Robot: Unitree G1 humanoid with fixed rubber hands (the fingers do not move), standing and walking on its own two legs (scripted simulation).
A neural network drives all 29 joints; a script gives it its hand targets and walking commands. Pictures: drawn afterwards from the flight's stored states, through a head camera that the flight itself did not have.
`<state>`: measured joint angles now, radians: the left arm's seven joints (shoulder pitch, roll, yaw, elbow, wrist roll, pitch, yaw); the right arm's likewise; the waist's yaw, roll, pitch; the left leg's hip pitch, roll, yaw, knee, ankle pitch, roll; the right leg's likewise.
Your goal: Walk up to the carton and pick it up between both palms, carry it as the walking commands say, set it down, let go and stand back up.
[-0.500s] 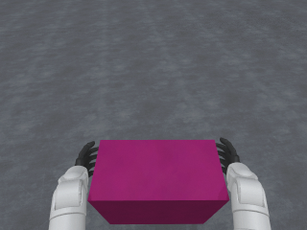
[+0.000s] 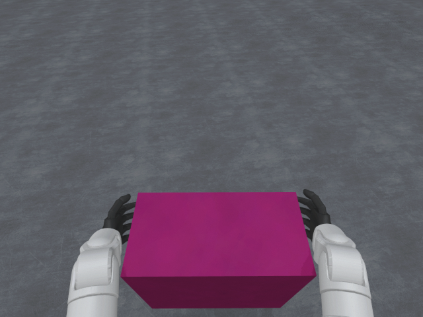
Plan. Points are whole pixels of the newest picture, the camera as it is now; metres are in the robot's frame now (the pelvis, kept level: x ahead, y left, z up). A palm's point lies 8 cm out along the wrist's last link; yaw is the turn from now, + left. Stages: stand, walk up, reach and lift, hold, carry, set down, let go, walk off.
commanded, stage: hold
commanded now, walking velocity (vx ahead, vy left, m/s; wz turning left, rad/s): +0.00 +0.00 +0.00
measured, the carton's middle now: (216, 256) +0.26 +0.01 -0.05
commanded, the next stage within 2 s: carry in 0.42 s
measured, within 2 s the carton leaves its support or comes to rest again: neither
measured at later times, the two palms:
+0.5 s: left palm (115, 230) +0.27 +0.20 +0.04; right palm (320, 227) +0.27 -0.19 +0.04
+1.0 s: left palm (75, 254) +0.22 +0.25 +0.05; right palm (303, 257) +0.21 -0.14 +0.06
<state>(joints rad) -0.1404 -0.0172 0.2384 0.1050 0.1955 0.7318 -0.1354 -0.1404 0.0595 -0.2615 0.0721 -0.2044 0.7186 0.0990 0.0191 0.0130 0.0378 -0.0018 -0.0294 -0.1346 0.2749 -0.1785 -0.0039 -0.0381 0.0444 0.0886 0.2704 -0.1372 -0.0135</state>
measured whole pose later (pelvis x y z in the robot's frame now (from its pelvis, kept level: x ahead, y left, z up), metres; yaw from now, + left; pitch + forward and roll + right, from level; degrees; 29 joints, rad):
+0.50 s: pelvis -0.01 +0.00 -0.01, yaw +0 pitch -1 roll +0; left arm -0.17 -0.01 0.21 0.07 0.16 0.78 -0.10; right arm -0.17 0.03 -0.26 0.04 -0.17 0.77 0.10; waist 0.01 0.02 -0.04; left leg -0.19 -0.04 -0.12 0.47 -0.26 0.00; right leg -0.22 0.05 0.08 0.45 -0.21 -0.01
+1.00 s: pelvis -0.03 +0.07 -0.03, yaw -2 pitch +3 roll +1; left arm -0.03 -0.01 0.20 -0.41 0.05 1.20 -0.03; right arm -0.08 0.03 -0.23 -0.36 -0.05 1.16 0.06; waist -0.01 -0.01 -0.10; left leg -0.38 -0.04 0.13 0.60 -0.28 0.09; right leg -0.50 -0.09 -0.04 0.90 -0.49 0.00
